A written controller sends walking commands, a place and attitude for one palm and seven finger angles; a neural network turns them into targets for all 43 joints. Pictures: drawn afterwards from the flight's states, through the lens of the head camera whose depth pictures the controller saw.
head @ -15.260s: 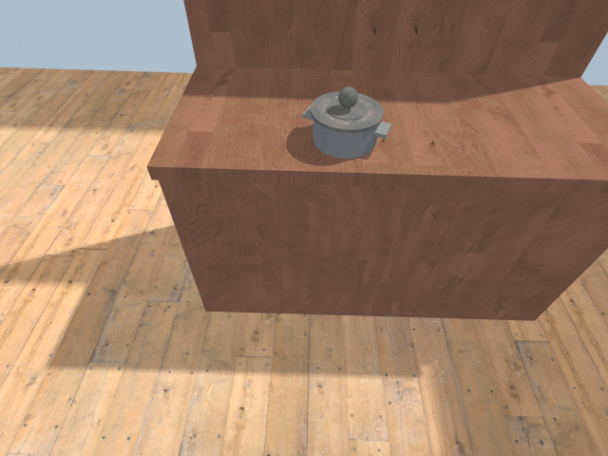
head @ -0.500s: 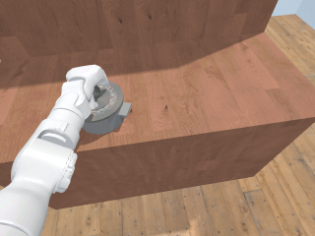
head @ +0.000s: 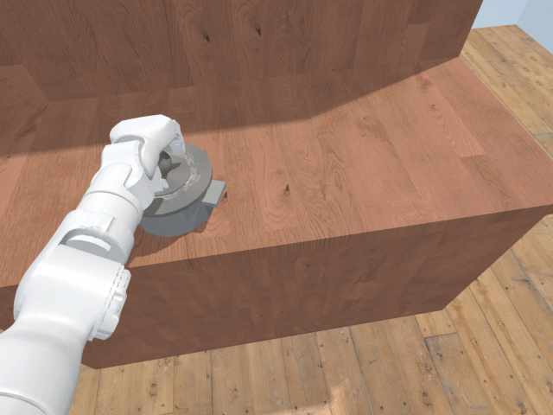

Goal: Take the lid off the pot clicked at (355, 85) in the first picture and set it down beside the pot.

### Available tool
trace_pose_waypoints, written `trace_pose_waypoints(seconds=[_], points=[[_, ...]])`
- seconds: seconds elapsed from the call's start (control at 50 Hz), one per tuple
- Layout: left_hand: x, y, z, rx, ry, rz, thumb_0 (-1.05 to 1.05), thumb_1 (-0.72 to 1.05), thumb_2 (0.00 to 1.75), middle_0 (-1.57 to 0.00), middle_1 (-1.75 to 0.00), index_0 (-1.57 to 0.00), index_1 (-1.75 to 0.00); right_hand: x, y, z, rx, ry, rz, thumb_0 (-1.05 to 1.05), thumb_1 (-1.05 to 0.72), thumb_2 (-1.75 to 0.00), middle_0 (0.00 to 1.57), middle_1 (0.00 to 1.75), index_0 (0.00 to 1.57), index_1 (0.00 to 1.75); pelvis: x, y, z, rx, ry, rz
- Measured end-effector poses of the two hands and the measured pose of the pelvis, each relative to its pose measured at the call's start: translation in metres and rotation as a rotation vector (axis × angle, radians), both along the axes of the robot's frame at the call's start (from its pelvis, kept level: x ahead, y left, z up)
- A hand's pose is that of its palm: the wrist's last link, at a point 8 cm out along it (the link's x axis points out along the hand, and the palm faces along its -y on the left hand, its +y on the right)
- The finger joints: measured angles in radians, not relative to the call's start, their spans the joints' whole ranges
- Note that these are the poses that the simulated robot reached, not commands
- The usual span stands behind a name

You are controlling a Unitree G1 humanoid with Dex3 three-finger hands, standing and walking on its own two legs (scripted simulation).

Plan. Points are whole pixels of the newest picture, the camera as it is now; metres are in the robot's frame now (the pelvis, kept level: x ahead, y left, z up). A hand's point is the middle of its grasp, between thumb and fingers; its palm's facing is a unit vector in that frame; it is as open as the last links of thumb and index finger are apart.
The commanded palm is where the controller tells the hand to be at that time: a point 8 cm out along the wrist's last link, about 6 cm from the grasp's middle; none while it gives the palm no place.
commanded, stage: close the fingers and squeeze the knob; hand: left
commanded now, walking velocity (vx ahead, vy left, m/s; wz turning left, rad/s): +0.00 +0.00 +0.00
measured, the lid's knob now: (157, 163) +0.51 +0.17 +0.06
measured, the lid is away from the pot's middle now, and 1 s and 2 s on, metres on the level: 0.00 0.01 0.01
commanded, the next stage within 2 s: lift the lid straight up in 1.26 s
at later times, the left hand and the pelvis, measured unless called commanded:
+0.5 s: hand (151, 167) +0.48 +0.17 +0.09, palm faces -0.34 -0.08 -0.94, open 7.6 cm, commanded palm +0.48 +0.18 +0.14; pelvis +0.00 +0.01 +0.00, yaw +0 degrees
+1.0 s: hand (152, 166) +0.48 +0.17 +0.09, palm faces -0.34 -0.07 -0.94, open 7.4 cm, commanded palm +0.48 +0.17 +0.14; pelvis +0.00 +0.01 +0.00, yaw +0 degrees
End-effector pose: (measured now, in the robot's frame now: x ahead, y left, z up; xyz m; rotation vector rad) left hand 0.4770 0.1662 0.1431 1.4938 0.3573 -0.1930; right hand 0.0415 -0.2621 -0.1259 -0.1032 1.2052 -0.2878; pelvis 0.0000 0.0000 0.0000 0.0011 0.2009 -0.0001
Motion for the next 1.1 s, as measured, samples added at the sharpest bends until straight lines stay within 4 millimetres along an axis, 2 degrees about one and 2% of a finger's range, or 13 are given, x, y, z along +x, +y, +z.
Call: trace_pose_waypoints(seconds=[0.2,0.42,0.74,0.96,1.1], points=[[0.003,0.004,0.0,-0.006,0.006,-0.003,0.0,0.06,1.02,-0.58,-0.88,-0.6,-0.89,-0.003,0.002,0.0,-0.002,0.015,-0.006,0.0,-0.91,-0.9,0.2,0.3,0.2,0.3,0.001,0.003,0.0,-0.002,0.003,-0.002],[0.002,0.009,0.0,-0.017,-0.005,-0.009,0.0,0.19,0.94,-0.64,-0.97,-0.65,-0.98,-0.005,0.007,0.001,0.0,0.022,-0.009,0.0,-0.91,-0.9,0.2,0.3,0.2,0.3,0.002,0.007,0.0,-0.004,0.002,-0.004],[0.003,0.008,0.001,-0.007,0.002,0.001,0.01,0.26,0.71,-0.67,-0.95,-0.67,-0.97,-0.009,0.013,-0.001,0.006,0.026,-0.004,0.0,-0.91,-0.9,0.2,0.3,0.2,0.3,0.0,0.01,-0.001,-0.004,0.008,-0.001],[0.003,0.007,0.001,0.002,-0.002,-0.01,0.0,0.26,0.71,-0.67,-0.94,-0.67,-0.97,-0.017,0.009,-0.001,-0.001,0.038,-0.015,0.0,-0.91,-0.9,0.2,0.3,0.2,0.3,0.0,0.009,-0.001,-0.004,0.009,-0.002],[0.002,0.005,0.0,-0.003,-0.01,-0.007,0.02,0.27,0.71,-0.66,-0.94,-0.67,-0.97,-0.015,0.008,-0.001,0.004,0.039,-0.011,0.0,-0.91,-0.9,0.2,0.3,0.2,0.3,0.001,0.007,0.0,-0.003,0.005,-0.001]])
